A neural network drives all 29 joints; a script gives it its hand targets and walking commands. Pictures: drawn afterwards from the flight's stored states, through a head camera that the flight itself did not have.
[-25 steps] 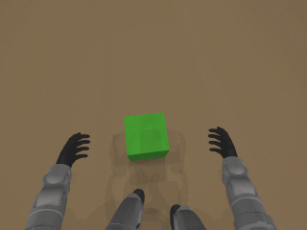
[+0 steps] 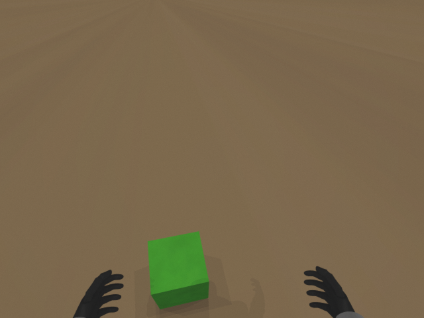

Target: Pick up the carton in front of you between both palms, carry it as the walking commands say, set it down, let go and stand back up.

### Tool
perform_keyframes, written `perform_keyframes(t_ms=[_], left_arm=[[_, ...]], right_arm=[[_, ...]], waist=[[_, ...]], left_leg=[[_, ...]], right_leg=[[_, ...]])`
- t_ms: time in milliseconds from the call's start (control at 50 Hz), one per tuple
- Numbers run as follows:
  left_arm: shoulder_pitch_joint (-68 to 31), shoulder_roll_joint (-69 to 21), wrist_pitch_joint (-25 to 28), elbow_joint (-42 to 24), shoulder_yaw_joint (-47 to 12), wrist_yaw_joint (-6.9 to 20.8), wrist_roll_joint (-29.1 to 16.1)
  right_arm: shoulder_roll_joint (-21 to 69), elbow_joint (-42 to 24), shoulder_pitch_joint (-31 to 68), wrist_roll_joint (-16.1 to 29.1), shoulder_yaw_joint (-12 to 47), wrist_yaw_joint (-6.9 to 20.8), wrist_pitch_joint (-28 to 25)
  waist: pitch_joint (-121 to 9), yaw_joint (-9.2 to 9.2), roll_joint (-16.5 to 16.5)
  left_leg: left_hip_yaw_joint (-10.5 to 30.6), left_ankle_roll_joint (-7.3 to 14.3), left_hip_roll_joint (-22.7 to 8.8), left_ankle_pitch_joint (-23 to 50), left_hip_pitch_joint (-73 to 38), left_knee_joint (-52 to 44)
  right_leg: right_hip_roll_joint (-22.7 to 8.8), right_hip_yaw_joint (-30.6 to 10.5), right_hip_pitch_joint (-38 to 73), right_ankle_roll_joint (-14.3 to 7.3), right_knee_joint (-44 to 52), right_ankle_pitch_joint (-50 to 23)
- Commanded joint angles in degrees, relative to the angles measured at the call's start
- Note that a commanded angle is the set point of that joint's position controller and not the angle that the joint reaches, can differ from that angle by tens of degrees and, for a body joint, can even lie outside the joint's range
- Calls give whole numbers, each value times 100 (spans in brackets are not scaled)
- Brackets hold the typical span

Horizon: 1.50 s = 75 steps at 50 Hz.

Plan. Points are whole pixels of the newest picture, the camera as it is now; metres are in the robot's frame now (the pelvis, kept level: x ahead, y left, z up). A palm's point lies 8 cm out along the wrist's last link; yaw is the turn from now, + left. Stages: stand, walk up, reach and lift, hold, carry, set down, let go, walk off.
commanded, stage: let go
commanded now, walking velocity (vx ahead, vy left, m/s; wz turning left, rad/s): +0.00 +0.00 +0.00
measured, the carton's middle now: (179, 270) +0.41 +0.12 -0.65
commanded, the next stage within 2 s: stand in 0.30 s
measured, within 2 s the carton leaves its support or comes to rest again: neither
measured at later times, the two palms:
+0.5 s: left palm out of the picture +0.14 +0.32 -0.08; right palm out of the picture +0.13 -0.22 -0.07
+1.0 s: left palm out of the picture +0.12 +0.34 -0.10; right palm out of the picture +0.12 -0.23 -0.09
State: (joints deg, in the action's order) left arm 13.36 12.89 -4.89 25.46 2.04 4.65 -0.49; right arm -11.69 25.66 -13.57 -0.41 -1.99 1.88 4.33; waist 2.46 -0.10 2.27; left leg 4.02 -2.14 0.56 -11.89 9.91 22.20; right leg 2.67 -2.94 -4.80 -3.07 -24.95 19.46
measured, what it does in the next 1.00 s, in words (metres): shifts its weight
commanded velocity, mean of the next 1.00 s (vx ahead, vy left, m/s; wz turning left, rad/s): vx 0.00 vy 0.00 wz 0.00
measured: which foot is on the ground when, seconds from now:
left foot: down 0.00-1.00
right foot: down 0.00-1.00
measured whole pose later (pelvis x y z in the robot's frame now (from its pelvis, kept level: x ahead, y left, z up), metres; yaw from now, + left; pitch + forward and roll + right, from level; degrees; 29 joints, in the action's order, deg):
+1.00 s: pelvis +0.00 +0.06 +0.00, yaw -2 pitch +0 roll +0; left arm 13.3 20.6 -0.2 41.7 1.5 -1.6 1.8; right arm -18.6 47.5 -7.2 -1.9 -1.7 -1.2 -0.4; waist 0.8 -0.2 1.8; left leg 0.2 2.1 2.7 -15.7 12.9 28.9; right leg -0.1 -5.4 -6.2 1.5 -26.7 20.3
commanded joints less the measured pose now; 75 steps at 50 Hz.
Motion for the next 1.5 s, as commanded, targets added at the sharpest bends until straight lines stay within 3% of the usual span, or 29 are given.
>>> perform_keyframes(t_ms=[0, 100, 140, 160, 240, 280, 300, 320, 360, 420, 480, 580, 760, 840, 940, 1080, 1220, 1480], left_arm=[[-213, 686, -35, -510, 351, -76, 159], [-111, 642, -95, -578, 325, -108, 179], [-83, 621, -96, -586, 282, -94, 149], [-118, 840, -346, -735, 371, -234, 274], [-45, 736, -390, -746, 237, -336, 163], [-33, 626, -410, -735, 180, -352, 104], [-250, 1218, -113, -37, 369, -546, 199], [-182, 1178, 31, 67, 332, -591, 301], [-238, 1194, 186, 162, 331, -584, 344], [-242, 1147, 366, 243, 314, -505, 343], [-159, 1170, 416, 461, 312, -481, 314], [-1, 1313, 484, 769, 285, -499, 290], [90, 1461, 546, 1145, 182, -596, 244], [60, 1497, 541, 1252, 149, -633, 226], [-6, 1534, 538, 1375, 118, -659, 221], [-156, 1614, 558, 1572, 104, -662, 216], [-289, 1657, 584, 1797, 100, -631, 211], [-421, 1724, 599, 2223, 89, -581, 201]], right_arm=[[-367, -668, 366, 139, 8, 74, 56], [-453, -544, 258, 134, -64, 49, 114], [-458, -469, 152, 96, -95, 26, 128], [-402, -107, -174, 157, -81, -103, -54], [-504, -248, -131, 119, -20, -232, -137], [-529, -340, 106, 95, -20, -225, -168], [-1221, 630, 310, -377, -200, -328, -199], [-1264, 652, 372, -384, -257, -364, -232], [-1310, 750, 400, -385, -252, -364, -296], [-1344, 861, 487, -316, -256, -331, -419], [-1388, 1016, 633, -261, -288, -311, -478], [-1532, 1237, 692, -242, -294, -310, -509], [-1688, 1625, 696, -181, -250, -326, -559], [-1679, 1790, 701, -154, -224, -333, -545], [-1646, 1970, 783, -140, -187, -329, -523], [-1647, 2183, 888, -125, -147, -313, -522], [-1705, 2382, 911, -115, -131, -298, -535], [-1850, 2748, 918, -99, -99, -273, -556]], waist=[[-278, 154, -42], [-508, 138, -147], [-583, 93, -40], [-862, 10, 50], [-957, -45, 445], [-818, -17, 343], [-479, 194, 642], [-339, 144, 274], [-144, 73, -32], [-108, 54, -411], [-183, 60, -739], [-310, 59, -790], [-632, -15, -315], [-673, -39, -104], [-597, -27, -19], [-444, -25, -154], [-344, -40, -250], [-175, -34, -139]], left_leg=[[-441, 216, 430, 1329, -769, 262], [-363, 228, 376, 1582, -897, 325], [-342, 228, 361, 1667, -960, 310], [-360, 257, 515, 1538, -698, 469], [-312, 285, 491, 1618, -426, 453], [-262, 283, 456, 1778, -595, 486], [-120, 118, -272, 1671, -198, 601], [-23, 193, -298, 1213, -182, 576], [87, 262, -296, 379, 156, 406], [227, 275, -309, -320, 438, 109], [480, 330, -471, -757, 532, -103], [752, 387, -639, -752, 416, -308], [355, 347, -533, 1694, -411, 309], [253, 359, -517, 2138, -555, 474], [214, 351, -504, 2042, -527, 461], [206, 344, -490, 1651, -414, 302], [267, 339, -516, 1279, -372, 115], [410, 350, -571, 782, -339, -177]], right_leg=[[-446, -207, -538, 678, 453, -3229], [-372, -178, -501, 668, 305, -3370], [-330, -150, -495, 680, 267, -3431], [-399, -182, -222, 623, 67, -4053], [-364, -144, -93, 634, -152, -4488], [-284, -41, -490, 595, -90, -3990], [-396, -50, -832, 581, 104, -1908], [-370, -123, -915, 551, 303, -1046], [-432, -236, -902, 455, 454, -262], [-399, -324, -838, 357, 278, 2], [-350, -249, -768, 337, 22, -100], [-323, -206, -689, 330, -132, -286], [-526, -332, -636, 344, -18, -1461], [-611, -346, -599, 357, -6, -1937], [-677, -372, -535, 366, 98, -2030], [-748, -453, -421, 342, 316, -1903], [-766, -501, -370, 297, 524, -1600], [-777, -511, -393, 245, 800, -1027]])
